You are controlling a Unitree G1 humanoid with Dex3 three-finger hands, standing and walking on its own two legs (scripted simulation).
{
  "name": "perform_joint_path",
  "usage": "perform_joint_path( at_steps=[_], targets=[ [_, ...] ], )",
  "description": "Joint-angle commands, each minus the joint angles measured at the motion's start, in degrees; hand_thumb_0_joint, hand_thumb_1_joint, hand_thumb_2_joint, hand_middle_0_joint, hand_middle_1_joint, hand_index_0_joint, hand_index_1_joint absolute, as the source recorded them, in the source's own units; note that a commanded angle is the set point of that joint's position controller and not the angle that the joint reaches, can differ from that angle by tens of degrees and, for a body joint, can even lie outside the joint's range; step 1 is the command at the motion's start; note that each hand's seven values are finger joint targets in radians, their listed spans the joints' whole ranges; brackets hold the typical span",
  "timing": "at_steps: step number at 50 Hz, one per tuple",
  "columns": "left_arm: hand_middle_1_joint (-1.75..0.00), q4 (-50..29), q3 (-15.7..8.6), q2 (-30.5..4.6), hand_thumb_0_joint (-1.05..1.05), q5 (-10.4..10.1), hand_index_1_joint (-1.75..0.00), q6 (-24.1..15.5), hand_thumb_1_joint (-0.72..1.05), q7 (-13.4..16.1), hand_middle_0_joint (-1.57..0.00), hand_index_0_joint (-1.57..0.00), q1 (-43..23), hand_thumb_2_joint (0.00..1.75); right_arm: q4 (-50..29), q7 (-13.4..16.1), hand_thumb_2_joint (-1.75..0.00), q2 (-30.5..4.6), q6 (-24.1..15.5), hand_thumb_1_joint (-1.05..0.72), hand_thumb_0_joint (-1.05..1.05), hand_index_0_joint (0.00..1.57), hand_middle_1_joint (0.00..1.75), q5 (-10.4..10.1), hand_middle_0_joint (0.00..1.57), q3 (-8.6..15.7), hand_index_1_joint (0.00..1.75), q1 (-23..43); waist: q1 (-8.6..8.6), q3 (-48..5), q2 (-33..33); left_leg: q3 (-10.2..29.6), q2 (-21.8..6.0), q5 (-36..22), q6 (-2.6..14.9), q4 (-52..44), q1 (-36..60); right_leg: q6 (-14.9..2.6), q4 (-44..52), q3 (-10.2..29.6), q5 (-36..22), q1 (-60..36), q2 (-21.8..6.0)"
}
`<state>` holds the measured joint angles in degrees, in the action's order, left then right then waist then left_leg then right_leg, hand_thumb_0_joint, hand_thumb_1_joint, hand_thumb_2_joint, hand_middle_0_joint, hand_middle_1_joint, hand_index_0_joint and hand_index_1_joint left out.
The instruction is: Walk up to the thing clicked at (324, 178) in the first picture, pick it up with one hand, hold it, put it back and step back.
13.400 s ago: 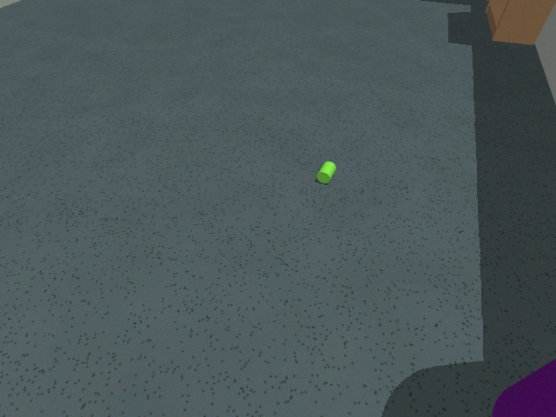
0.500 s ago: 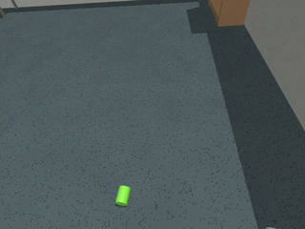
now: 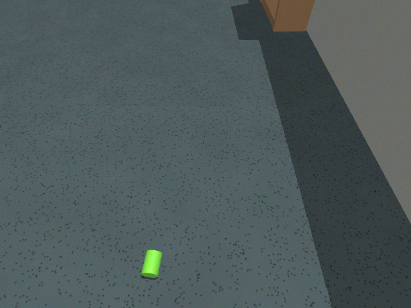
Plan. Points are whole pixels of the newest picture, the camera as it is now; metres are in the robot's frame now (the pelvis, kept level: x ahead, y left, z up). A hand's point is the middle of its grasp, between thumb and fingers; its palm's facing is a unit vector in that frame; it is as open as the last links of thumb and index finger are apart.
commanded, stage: walk up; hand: left
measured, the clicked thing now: (152, 263) +0.43 +0.25 -0.72
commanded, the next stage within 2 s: stand in 1.34 s
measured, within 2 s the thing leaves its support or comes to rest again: neither
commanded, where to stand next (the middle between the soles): +0.07 +0.01 m, yaw +0 degrees
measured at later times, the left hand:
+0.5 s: hand out of the picture +0.14 +0.24 -0.13, palm faces +0.00 -0.95 -0.31, open 7.4 cm
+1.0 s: hand out of the picture +0.09 +0.25 -0.14, palm faces +0.02 -0.94 -0.33, open 7.4 cm
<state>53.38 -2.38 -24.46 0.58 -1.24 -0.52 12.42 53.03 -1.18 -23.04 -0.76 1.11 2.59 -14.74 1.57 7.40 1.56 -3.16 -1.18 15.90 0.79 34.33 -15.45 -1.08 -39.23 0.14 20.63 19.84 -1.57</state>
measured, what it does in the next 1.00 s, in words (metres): steps on the spot: right foot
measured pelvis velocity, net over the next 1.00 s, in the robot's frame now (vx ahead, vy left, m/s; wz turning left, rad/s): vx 0.03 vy -0.01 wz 0.01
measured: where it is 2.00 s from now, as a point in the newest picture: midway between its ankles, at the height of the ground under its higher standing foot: outside the picture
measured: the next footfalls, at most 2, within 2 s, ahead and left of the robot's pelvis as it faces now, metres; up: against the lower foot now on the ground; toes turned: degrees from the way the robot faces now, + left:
right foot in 0.02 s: +0.10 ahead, -0.13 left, +0.00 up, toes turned -1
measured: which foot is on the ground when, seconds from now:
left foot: down 0.00-1.00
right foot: up 0.00-0.00, down 0.02-1.00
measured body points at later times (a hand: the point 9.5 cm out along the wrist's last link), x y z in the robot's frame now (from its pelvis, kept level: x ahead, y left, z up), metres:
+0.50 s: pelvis +0.02 +0.00 +0.02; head +0.03 +0.00 +0.47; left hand +0.13 +0.29 -0.11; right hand +0.10 -0.31 -0.11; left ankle +0.02 +0.12 -0.73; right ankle +0.06 -0.13 -0.73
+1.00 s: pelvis +0.03 -0.01 +0.02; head +0.04 -0.01 +0.47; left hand +0.09 +0.30 -0.11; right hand +0.12 -0.30 -0.11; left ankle +0.02 +0.12 -0.73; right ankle +0.06 -0.13 -0.73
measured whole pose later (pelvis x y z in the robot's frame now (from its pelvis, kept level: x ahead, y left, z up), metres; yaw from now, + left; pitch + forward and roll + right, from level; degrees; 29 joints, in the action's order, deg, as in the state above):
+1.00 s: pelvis +0.03 -0.01 +0.02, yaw +1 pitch -2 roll +0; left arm 67.5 -0.8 -19.5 0.5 -0.7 -1.0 5.2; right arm 66.2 -0.6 -19.9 -0.9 0.2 -0.1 -4.5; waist -1.0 3.2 -0.5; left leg -0.1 -0.7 10.2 -0.6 18.2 -6.2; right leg 0.3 -17.9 -1.5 7.4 8.7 -0.8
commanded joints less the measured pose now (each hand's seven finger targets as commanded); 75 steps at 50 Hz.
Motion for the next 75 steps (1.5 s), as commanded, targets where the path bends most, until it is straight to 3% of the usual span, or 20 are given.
perform_joint_path(
  at_steps=[1,2,3,4,5,6,7,8,9,10,11,12,14,18,29,43,54,60,75],
  targets=[
    [-0.30,-1.0,-2.7,-9.0,0.00,0.4,-0.30,-0.8,0.90,1.3,-0.20,-0.20,3.1,0.90,-5.7,0.8,-0.90,-9.8,-0.5,-0.90,0.00,0.20,0.30,-1.3,0.20,1.4,0.30,5.8,-3.61,-8.4,-6.6,9.0,-8.3,-4.9,5.48,-4.6,-8.1,-1.47,11.4,0.1,-8.3,-15.7,0.8],
    [-0.30,-1.2,-2.9,-10.5,0.00,0.7,-0.30,-1.2,0.90,1.5,-0.20,-0.20,2.2,0.90,-5.4,0.9,-0.90,-7.9,-0.5,-0.90,0.00,0.20,0.30,-1.6,0.20,0.7,0.30,4.5,-3.41,-8.6,-1.2,7.5,-6.0,-1.3,3.08,-0.9,-9.6,-3.23,15.2,8.7,-8.9,-15.9,-4.7],
    [-0.30,-2.1,-3.0,-13.5,0.00,0.8,-0.30,-1.6,0.90,1.5,-0.20,-0.20,-1.3,0.90,-4.5,0.9,-0.90,-6.7,-0.1,-0.90,0.00,0.20,0.30,-1.9,0.20,0.4,0.30,3.2,-1.49,-6.8,5.1,5.4,-0.6,6.9,0.43,3.5,-8.4,-6.98,21.8,22.5,-1.2,-9.0,-13.3],
    [-0.30,-2.7,-2.9,-15.4,0.00,0.6,-0.30,-1.3,0.90,1.2,-0.20,-0.20,-6.3,0.90,-2.5,1.3,-0.90,-9.4,0.5,-0.90,0.00,0.20,0.30,-1.6,0.20,1.4,0.30,1.9,-0.51,-5.2,6.8,4.6,0.0,14.6,0.43,9.5,-0.5,-11.34,23.8,24.7,6.7,2.3,-17.7],
    [-0.30,-3.4,-2.5,-14.2,0.00,0.7,-0.30,-1.0,0.90,1.0,-0.20,-0.20,-9.3,0.90,-0.8,1.4,-0.90,-10.2,0.5,-0.90,0.00,0.20,0.30,-1.3,0.20,1.8,0.30,0.2,0.86,-3.8,6.7,5.5,-1.1,12.8,0.55,8.4,4.5,-10.86,23.2,22.8,8.7,7.6,-16.5],
    [-0.30,-3.0,-1.9,-12.1,0.00,0.3,-0.30,-0.7,0.90,0.9,-0.20,-0.20,-10.0,0.90,0.2,1.2,-0.90,-10.2,0.3,-0.90,0.00,0.20,0.30,-1.5,0.20,1.7,0.30,-0.2,1.37,-3.0,5.4,5.4,-1.2,11.2,0.82,3.1,6.2,-8.20,22.6,17.7,9.6,8.4,-13.2],
    [-0.30,-2.9,-1.5,-10.9,0.00,0.1,-0.30,-0.6,0.90,0.8,-0.20,-0.20,-10.2,0.90,1.0,1.1,-0.90,-10.2,-0.2,-0.90,0.00,0.20,0.30,-1.7,0.20,1.3,0.30,0.0,1.59,-3.5,5.2,5.5,-1.6,5.0,1.04,-3.4,5.8,-5.11,21.2,13.1,5.7,5.2,-10.2],
    [-0.30,-2.2,-1.3,-9.7,0.00,-0.1,-0.30,-0.7,0.90,0.8,-0.20,-0.20,-9.7,0.90,1.6,1.0,-0.90,-10.2,-0.6,-0.90,0.00,0.20,0.30,-1.7,0.20,1.2,0.30,0.8,0.89,-5.0,4.7,7.8,-2.9,0.1,1.63,-7.5,5.7,-3.24,18.6,10.7,-0.5,2.0,-8.1],
    [-0.30,-1.5,-1.2,-9.0,0.00,-0.3,-0.30,-0.9,0.90,0.7,-0.20,-0.20,-8.9,0.90,1.9,1.2,-0.90,-10.5,-1.0,-0.90,0.00,0.20,0.30,-1.5,0.20,1.0,0.30,1.4,0.00,-7.5,4.2,9.6,-4.5,-3.3,1.92,-9.9,5.9,-2.44,15.9,9.2,-6.9,-1.6,-6.6],
    [-0.30,-0.4,-1.1,-8.4,0.00,-0.6,-0.30,-0.9,0.90,0.6,-0.20,-0.20,-7.8,0.90,1.7,1.3,-0.90,-10.9,-1.4,-0.90,0.00,0.20,0.30,-1.3,0.20,0.8,0.30,3.5,-1.24,-9.2,3.2,11.1,-5.5,-3.8,2.15,-11.0,4.8,-2.01,15.2,8.0,-9.6,-4.6,-5.3],
    [-0.30,0.7,-1.1,-8.6,0.00,-0.7,-0.30,-0.8,0.90,0.4,-0.20,-0.20,-6.6,0.90,1.8,1.3,-0.90,-10.8,-1.6,-0.90,0.00,0.20,0.30,-1.2,0.20,0.3,0.30,5.8,-2.44,-9.7,3.2,11.1,-5.6,-1.5,2.23,-10.8,3.8,-1.91,16.7,8.3,-7.6,-6.0,-5.3],
    [-0.30,1.3,-1.2,-9.0,0.00,-0.7,-0.30,-0.8,0.90,0.4,-0.20,-0.20,-7.6,0.90,2.2,1.2,-0.90,-10.4,-1.6,-0.90,0.00,0.20,0.30,-1.4,0.20,0.0,0.30,6.4,-2.28,-8.4,4.3,9.7,-4.4,0.3,1.90,-10.3,2.2,-1.85,18.9,9.0,-4.0,-7.1,-5.8],
    [-0.30,1.8,-1.1,-8.7,0.00,-0.6,-0.30,-0.9,0.90,0.4,-0.20,-0.20,-10.3,0.90,4.1,1.2,-0.90,-9.7,-1.7,-0.90,0.00,0.20,0.30,-1.2,0.20,-0.3,0.30,5.5,-1.24,-8.2,2.6,8.2,-4.1,-3.6,0.87,-12.2,4.1,-2.07,18.9,9.5,-6.8,-7.6,-6.8],
    [-0.30,3.9,-0.5,-7.6,0.00,-1.0,-0.30,-1.0,0.90,0.5,-0.20,-0.20,-9.9,0.90,5.7,1.3,-0.90,-9.9,-2.1,-0.90,0.00,0.20,0.30,-1.2,0.20,-0.7,0.30,8.7,-2.31,-9.6,-1.5,9.0,-5.6,-10.2,1.21,-14.8,4.9,-1.29,18.7,6.4,-15.9,-11.3,-5.6],
    [-0.30,7.8,-0.1,-7.1,0.00,-0.8,-0.30,-0.6,0.90,0.2,-0.20,-0.20,-11.5,0.90,8.2,1.5,-0.90,-9.7,-2.1,-0.90,0.00,0.20,0.30,-1.0,0.20,-0.5,0.30,11.7,-2.12,-11.1,-2.9,8.7,-6.6,-12.7,0.74,-18.5,7.6,-0.22,20.8,4.9,-19.1,-15.2,-5.7],
    [-0.30,9.9,-0.2,-7.4,0.00,-0.4,-0.30,-0.7,0.90,0.3,-0.20,-0.20,-11.1,0.90,9.4,1.3,-0.90,-9.4,-1.3,-0.90,0.00,0.20,0.30,-1.0,0.20,-0.5,0.30,12.8,-1.65,-8.3,-1.1,8.5,-5.9,-7.2,0.58,-19.7,8.1,0.37,24.6,5.2,-13.8,-12.7,-5.7],
    [-0.30,10.2,-0.5,-7.2,0.00,-0.3,-0.30,-0.7,0.90,0.5,-0.20,-0.20,-10.0,0.90,9.8,1.5,-0.90,-9.0,-1.4,-0.90,0.00,0.20,0.30,-1.0,0.20,-0.4,0.30,12.3,-1.92,-10.7,-1.1,8.2,-6.1,-11.6,0.49,-19.6,9.4,0.40,23.6,4.6,-18.5,-15.0,-6.0],
    [-0.30,10.2,-0.6,-6.8,0.00,-0.3,-0.30,-0.5,0.90,0.6,-0.20,-0.20,-10.1,0.90,9.9,1.6,-0.90,-8.8,-1.2,-0.90,0.00,0.20,0.30,-1.0,0.20,-0.4,0.30,11.9,-1.86,-8.3,-1.5,8.5,-5.9,-10.6,0.47,-19.8,8.2,0.46,24.1,4.5,-16.9,-14.1,-5.8],
    [-0.30,9.4,-0.1,-7.5,0.00,-0.2,-0.30,-0.8,0.90,0.8,-0.20,-0.20,-10.1,0.90,9.4,1.5,-0.90,-9.1,-1.3,-0.90,0.00,0.20,0.30,-0.6,0.20,-0.7,0.30,11.2,-1.60,-9.1,-2.6,8.8,-6.6,-10.7,0.17,-20.4,7.5,0.16,23.9,4.5,-17.6,-15.8,-6.4]
  ],
)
